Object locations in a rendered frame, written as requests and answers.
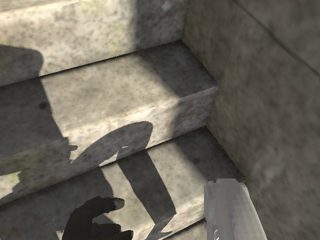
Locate left robot hand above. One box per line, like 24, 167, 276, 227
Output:
61, 196, 134, 240

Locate right robot thigh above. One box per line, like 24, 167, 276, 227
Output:
204, 178, 268, 240

